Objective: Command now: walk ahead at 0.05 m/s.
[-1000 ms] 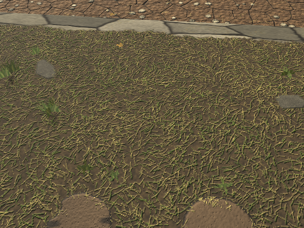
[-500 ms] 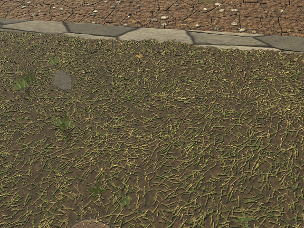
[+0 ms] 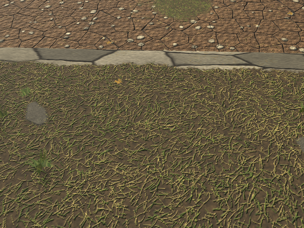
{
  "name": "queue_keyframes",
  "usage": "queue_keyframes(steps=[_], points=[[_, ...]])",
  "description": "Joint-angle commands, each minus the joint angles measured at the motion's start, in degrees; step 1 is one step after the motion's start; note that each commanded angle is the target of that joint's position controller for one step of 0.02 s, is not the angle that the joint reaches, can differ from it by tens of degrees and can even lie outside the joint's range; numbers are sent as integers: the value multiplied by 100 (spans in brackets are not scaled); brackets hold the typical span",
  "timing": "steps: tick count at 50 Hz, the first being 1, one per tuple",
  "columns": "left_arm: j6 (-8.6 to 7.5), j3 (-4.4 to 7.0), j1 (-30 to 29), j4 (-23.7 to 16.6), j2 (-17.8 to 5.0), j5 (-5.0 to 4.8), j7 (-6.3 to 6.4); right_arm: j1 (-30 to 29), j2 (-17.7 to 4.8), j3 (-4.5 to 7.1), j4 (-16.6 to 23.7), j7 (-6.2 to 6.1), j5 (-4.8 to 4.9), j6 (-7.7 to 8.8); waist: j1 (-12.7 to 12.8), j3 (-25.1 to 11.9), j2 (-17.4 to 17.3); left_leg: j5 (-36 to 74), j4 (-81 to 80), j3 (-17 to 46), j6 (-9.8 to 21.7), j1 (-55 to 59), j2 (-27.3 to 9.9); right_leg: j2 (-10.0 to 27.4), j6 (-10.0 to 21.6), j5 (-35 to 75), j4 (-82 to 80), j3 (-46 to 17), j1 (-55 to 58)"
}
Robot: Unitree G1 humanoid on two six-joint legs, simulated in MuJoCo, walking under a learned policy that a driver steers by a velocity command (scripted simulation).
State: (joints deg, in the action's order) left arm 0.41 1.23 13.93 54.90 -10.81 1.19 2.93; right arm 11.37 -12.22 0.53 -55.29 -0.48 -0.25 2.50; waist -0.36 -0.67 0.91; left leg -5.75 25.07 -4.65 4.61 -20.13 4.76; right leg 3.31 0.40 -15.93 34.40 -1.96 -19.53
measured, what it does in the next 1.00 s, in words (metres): walks ahead: left foot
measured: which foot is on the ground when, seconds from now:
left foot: down 0.00-0.26, up 0.28-0.52, down 0.54-1.00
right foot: down 0.00-0.54, up 0.56-1.00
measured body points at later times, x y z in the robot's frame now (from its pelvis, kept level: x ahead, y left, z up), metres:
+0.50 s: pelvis +0.12 +0.03 +0.01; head +0.13 +0.05 +0.46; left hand +0.07 +0.29 -0.14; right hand +0.26 -0.23 -0.10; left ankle +0.16 +0.16 -0.72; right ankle +0.03 -0.13 -0.73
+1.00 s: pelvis +0.47 +0.07 -0.03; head +0.51 +0.08 +0.41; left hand +0.75 +0.27 -0.09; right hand +0.33 -0.16 -0.15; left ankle +0.17 +0.17 -0.72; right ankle +0.68 -0.02 -0.72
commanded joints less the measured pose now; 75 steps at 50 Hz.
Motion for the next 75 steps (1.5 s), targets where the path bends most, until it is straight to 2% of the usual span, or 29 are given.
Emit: queue_keyframes(steps=[1,4,9,11,15,17,22,26,27,28,29,30,31,34,38,45,48,50,51,52,53,54,56,59,62,67,71,73,75], points=[[19,186,748,125,-830,10,19,120,-645,154,217,-86,97,-27,0,565,290,-2585,-1084,994,-39,-802,-773,211,427,-783,-1090,-234,437],[-180,156,356,202,-517,-29,-2,177,-477,148,112,-176,-12,-88,-158,486,845,-1297,-290,584,-141,665,-546,165,268,-1651,-1809,-367,-704],[-315,168,483,304,-404,-109,-4,200,-457,150,-75,-153,-36,-105,-36,354,53,-1151,-360,667,-15,555,-646,6,162,-644,-1437,-153,-144],[-322,306,938,377,-762,-190,0,235,-695,250,-121,-144,106,-63,148,208,18,-3092,-52,555,133,44,-482,23,485,-2277,-1323,-269,133],[-617,491,1304,399,-1127,-251,-17,-794,-467,238,368,72,259,315,448,606,913,-1485,2144,602,143,-2266,-791,2004,1442,-2598,-2856,-2855,1589],[-712,429,1100,237,-868,-245,-68,-608,-516,284,313,122,252,389,250,392,401,-1331,2657,765,188,-2823,-1016,1842,1213,-2047,-2721,-2473,2110],[-621,480,867,45,-1083,-324,-176,-604,-303,211,254,176,218,421,133,463,723,-977,1143,-117,-173,-577,-642,985,867,-1334,-2657,-793,610],[-639,413,536,-96,-973,-294,-234,1072,-682,420,-270,80,276,352,-756,183,457,-943,766,-386,-71,2017,-337,707,750,-470,-1114,-272,-766],[-685,301,32,-314,-617,-179,-272,2308,-1257,627,-548,39,238,377,-1400,-198,-650,-1874,164,1086,278,3251,-1281,274,436,479,1442,333,-1812],[-842,138,-22,-677,87,-151,-264,2676,-1714,615,-519,90,120,442,-1155,-579,-2207,-3500,-889,4085,922,3902,-2486,-458,338,-1227,3617,135,-3393],[-980,149,-163,-829,-145,-452,-284,2202,-1285,473,-430,150,70,543,-901,-428,-1658,-4737,-1475,5348,1327,3661,-2975,-218,542,-833,4714,-541,-4408],[-1033,149,-548,-1004,-421,-546,-334,1674,-890,334,-275,210,66,597,-717,60,-1002,-4418,-1358,4729,1154,3365,-2898,150,718,-327,5022,-468,-4975],[-1018,132,-544,-997,-463,-409,-351,1301,-702,251,-186,264,49,575,-512,139,-578,-3626,-1269,3892,973,2869,-2600,391,729,201,4863,-356,-4726],[-789,144,-199,-903,-389,-247,-398,896,-387,102,-145,291,-33,441,29,459,-550,-2371,-1520,2336,641,1388,-1893,750,552,1017,4138,-225,-3810],[-684,124,-1151,-1283,-469,-171,-378,1302,-461,60,-241,117,3,475,-115,868,-185,-535,-2025,1266,623,951,-1538,563,270,2039,2570,180,-3639],[-848,35,-2628,-1885,-351,-362,-735,2193,-620,52,-328,-56,114,409,-369,1146,-325,1264,-2347,362,404,2293,-1636,-25,446,2835,-308,644,-2465],[-838,160,-2473,-2080,-688,-404,-777,2293,-967,162,-319,-73,-78,319,32,558,-963,5252,-1199,292,327,3291,-1906,-637,681,1856,-341,1015,-1587],[-697,421,-437,-1604,-1256,-466,-628,1964,-1188,244,-283,-82,-224,157,1179,-578,-1488,7080,1236,182,233,3057,-1964,-812,1003,1322,-227,967,687],[-602,508,1055,-1193,-1558,-397,-517,1640,-1039,189,-50,-79,-240,162,1725,-1494,-1210,5465,3178,319,174,1147,-1767,69,1218,597,346,-131,3237],[-677,585,1466,-1001,-1950,-207,-551,2610,241,-102,74,115,-91,360,796,-2656,1140,-604,5688,947,-108,-1555,-403,1723,2351,-2528,-418,-3776,5557],[-677,494,1801,-757,-1349,-159,-495,2036,-394,29,72,162,252,645,1192,-2854,1251,-1788,6211,1687,154,-2067,-287,1670,2093,-3229,-1763,-5048,5487],[-702,397,1320,-691,-1040,-134,-471,1082,-797,158,472,140,495,725,1061,-1471,1184,-1625,6313,1421,302,-2626,-638,1492,1742,-2366,-1921,-4002,4590],[-804,267,402,-718,-660,-17,-564,433,-561,125,698,98,339,739,410,-424,-383,-1105,5709,1278,336,-2145,-1056,1104,1543,-742,-2167,-2574,2227],[-820,154,-151,-626,-416,-99,-594,924,-187,98,678,103,235,385,-361,174,66,-1101,5128,1216,159,-1632,-1519,794,1502,-703,-2592,-1591,402],[-861,192,47,-517,-749,-149,-496,132,-347,67,1024,3,83,291,-318,829,130,-191,4218,966,-173,-2206,-1681,635,1462,-195,-3011,-968,-283],[-936,203,966,-370,-1015,-256,-324,-1278,-402,42,1408,167,82,467,255,868,-155,2296,1486,382,-264,-1194,-1233,342,1151,841,-3262,-38,-21],[-719,239,1443,-191,-1196,-259,-261,-1965,-566,80,1743,353,193,514,383,1075,9,1695,323,332,-144,-1744,-946,860,1017,1935,-2970,32,2060],[-570,303,1368,-202,-1442,-106,-247,-1387,-902,231,1713,377,239,500,-52,487,429,816,493,130,62,-1227,-567,1070,867,4581,-2016,62,2944],[-415,284,1001,-272,-1464,76,-241,762,-1421,490,1230,265,322,380,-1265,-761,791,166,905,7,379,1278,-375,863,634,6176,663,368,2314]])
Keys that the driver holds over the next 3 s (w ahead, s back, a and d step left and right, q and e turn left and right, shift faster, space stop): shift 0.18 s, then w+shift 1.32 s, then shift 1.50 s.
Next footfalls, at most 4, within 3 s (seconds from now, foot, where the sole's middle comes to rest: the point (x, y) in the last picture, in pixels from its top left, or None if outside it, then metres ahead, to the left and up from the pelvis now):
0.54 left None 0.20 0.17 -0.77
1.02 right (165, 188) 0.72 -0.02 -0.77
1.50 left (119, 117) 1.18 0.23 -0.77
1.94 right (150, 87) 1.44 0.05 -0.77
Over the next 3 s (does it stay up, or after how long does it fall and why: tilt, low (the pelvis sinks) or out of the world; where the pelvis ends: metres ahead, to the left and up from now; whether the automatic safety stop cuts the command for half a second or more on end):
stays up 1.35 0.18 0.01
